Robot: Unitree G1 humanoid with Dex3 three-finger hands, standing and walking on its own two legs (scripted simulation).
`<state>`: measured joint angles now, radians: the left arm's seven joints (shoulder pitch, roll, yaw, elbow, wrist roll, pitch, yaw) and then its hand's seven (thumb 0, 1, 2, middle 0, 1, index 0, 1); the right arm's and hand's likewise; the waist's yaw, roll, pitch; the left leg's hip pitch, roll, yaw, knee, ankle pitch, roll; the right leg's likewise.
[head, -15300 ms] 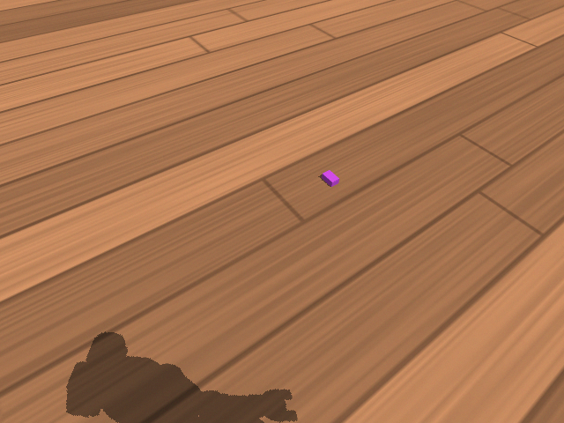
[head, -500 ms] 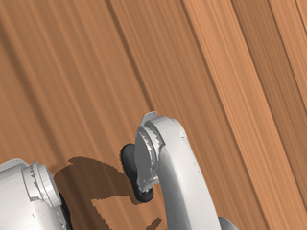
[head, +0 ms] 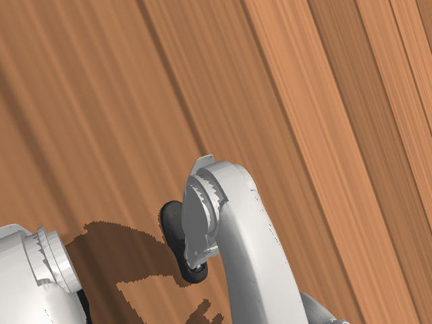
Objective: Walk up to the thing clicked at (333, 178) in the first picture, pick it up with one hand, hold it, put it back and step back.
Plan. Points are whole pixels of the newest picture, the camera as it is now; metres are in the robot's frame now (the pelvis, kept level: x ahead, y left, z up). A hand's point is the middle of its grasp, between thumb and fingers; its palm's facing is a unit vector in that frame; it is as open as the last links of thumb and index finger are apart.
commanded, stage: rest palm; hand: left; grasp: from above
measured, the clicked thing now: out of the picture +0.49 +0.30 -0.29
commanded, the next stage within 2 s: close in 0.54 s
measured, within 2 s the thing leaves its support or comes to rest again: neither
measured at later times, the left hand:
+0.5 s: hand out of the picture +0.47 +0.29 -0.26, palm faces -0.44 -0.15 -0.89, open 12.9 cm
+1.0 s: hand out of the picture +0.47 +0.29 -0.26, palm faces -0.44 -0.14 -0.89, open 11.6 cm
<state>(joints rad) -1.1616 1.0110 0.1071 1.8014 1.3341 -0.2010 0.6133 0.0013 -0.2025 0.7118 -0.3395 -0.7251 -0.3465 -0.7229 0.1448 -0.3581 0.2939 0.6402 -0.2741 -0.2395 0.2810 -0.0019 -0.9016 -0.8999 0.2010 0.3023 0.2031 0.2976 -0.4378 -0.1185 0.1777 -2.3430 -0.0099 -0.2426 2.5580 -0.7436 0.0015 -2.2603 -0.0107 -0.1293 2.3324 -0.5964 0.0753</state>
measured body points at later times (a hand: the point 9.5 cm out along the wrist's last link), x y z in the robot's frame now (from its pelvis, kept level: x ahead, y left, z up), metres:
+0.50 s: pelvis -0.01 +0.00 +0.00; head +0.29 +0.12 +0.32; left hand +0.49 +0.29 -0.21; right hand +0.02 -0.25 -0.03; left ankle +0.06 +0.12 -0.27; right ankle +0.13 -0.13 -0.27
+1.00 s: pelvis -0.01 +0.00 +0.01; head +0.29 +0.13 +0.32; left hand +0.49 +0.30 -0.20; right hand +0.02 -0.24 -0.03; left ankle +0.06 +0.12 -0.27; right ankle +0.13 -0.13 -0.27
